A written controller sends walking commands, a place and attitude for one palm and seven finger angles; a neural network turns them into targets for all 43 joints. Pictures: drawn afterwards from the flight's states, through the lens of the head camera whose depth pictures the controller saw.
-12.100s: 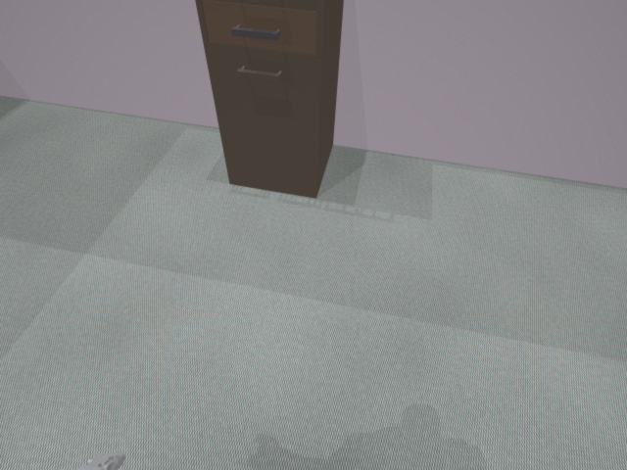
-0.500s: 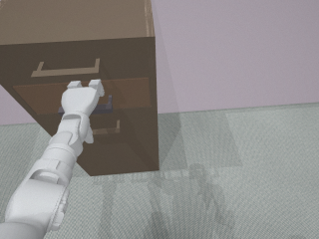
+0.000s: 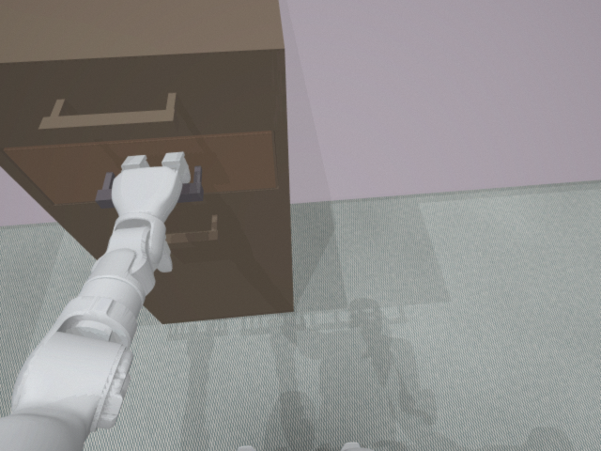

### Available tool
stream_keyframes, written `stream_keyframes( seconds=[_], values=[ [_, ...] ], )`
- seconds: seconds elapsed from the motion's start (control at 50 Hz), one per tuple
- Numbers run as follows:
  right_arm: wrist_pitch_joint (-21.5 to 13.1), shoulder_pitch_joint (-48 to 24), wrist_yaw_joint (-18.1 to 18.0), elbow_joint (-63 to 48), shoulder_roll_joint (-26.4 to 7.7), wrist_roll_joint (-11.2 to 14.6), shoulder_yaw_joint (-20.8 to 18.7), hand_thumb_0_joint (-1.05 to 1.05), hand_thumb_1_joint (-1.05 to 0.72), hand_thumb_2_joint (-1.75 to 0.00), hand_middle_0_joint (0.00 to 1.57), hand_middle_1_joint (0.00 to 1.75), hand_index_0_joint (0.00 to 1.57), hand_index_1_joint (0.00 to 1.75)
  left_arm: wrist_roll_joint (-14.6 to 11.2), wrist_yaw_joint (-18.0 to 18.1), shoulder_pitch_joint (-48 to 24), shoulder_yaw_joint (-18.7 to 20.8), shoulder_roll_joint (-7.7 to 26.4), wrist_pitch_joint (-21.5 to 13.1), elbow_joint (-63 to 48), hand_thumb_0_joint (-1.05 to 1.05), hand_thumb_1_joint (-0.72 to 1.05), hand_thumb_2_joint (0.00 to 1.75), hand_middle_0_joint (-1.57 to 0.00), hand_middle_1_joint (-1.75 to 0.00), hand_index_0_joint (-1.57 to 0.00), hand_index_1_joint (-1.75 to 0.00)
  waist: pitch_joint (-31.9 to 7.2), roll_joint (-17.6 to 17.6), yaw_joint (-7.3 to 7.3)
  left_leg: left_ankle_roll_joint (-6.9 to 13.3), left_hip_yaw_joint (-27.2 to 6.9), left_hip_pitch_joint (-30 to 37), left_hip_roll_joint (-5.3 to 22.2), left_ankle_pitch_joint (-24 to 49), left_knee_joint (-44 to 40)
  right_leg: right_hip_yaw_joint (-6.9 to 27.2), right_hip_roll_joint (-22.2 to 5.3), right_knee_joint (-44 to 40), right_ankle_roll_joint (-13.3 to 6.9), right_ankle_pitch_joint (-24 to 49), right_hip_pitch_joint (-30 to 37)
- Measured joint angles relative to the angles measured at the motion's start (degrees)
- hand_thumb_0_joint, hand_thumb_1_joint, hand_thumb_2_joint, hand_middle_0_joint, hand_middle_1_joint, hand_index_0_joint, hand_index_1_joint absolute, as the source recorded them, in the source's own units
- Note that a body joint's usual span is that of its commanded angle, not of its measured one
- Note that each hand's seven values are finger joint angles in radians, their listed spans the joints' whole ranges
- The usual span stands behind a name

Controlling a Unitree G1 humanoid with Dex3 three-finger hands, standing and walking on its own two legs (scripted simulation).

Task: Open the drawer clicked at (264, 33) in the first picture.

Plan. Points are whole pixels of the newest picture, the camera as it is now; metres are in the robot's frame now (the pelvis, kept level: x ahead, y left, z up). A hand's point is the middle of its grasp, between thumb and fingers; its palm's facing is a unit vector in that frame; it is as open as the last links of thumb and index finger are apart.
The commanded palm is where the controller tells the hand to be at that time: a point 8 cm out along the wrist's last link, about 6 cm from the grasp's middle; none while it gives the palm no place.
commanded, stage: lower the fingers behind the handle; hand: left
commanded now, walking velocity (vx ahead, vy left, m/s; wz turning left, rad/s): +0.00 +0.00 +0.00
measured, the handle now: (152, 185) +0.51 +0.22 +0.01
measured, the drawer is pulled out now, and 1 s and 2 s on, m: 0.00 0.00 0.03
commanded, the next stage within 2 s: close the thumb around the handle in 0.74 s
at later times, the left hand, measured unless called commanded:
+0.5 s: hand (157, 218) +0.47 +0.21 -0.02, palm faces -0.06 -0.03 -1.00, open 13.8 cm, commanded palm +0.45 +0.21 +0.04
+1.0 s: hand (158, 218) +0.47 +0.21 -0.02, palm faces -0.05 -0.04 -1.00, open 13.2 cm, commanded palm +0.44 +0.21 +0.04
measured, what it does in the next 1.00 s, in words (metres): stands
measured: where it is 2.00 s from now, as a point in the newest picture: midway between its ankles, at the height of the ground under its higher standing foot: outside the picture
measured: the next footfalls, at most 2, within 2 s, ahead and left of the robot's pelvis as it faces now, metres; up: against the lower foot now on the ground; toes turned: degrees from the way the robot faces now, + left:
none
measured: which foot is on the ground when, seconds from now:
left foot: down 0.00-1.00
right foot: down 0.00-1.00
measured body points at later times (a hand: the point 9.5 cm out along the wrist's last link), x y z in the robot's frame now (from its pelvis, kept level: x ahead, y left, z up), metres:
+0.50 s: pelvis -0.01 +0.01 -0.01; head +0.10 +0.02 +0.42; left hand +0.46 +0.21 +0.04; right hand +0.00 -0.26 -0.14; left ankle -0.01 +0.10 -0.70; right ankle -0.02 -0.09 -0.70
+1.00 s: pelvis +0.00 +0.03 -0.01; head +0.10 +0.03 +0.43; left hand +0.46 +0.21 +0.04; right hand +0.01 -0.24 -0.14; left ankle -0.01 +0.10 -0.70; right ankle -0.02 -0.09 -0.70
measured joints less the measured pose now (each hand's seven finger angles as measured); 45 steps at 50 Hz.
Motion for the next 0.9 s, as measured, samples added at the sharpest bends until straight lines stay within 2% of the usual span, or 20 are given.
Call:
stream_keyframes(
  seconds=[0.32,0.48,0.9],
  values=[
    [-0.44,1.37,0.40,1.52,-0.09,-0.77,-0.01,0.01,-0.91,-0.90,0.20,0.30,0.20,0.30,0.74,2.78,-0.70,1.97,0.94,-0.69,2.14,0.00,-0.49,0.30,-0.32,-1.20,-0.32,-1.20,-0.97,0.14,-1.16,0.61,0.22,-5.71,0.37,-1.79,4.79,0.11,0.22,3.78,0.53,-1.08,-5.36],
    [-0.32,1.56,0.45,1.28,0.05,-0.59,0.44,0.01,-0.91,-0.90,0.20,0.30,0.20,0.30,0.33,2.46,-1.82,1.66,1.77,-0.14,2.85,0.00,-0.49,0.30,-0.31,-1.20,-0.32,-1.20,-1.07,0.21,-1.54,1.08,0.33,-6.98,0.33,-2.16,5.87,0.20,0.16,4.34,0.99,-1.14,-6.40],
    [0.35,1.68,1.14,0.86,0.37,-0.93,0.14,0.01,-0.91,-0.90,0.20,0.30,0.20,0.30,-0.27,2.33,-1.89,-0.58,-0.47,1.46,1.68,0.00,-0.49,0.31,-0.31,-1.21,-0.32,-1.20,-1.28,0.49,-0.98,1.91,0.26,-6.73,-0.09,-2.80,6.62,0.18,-0.23,4.14,1.91,-1.34,-5.59]
  ],
)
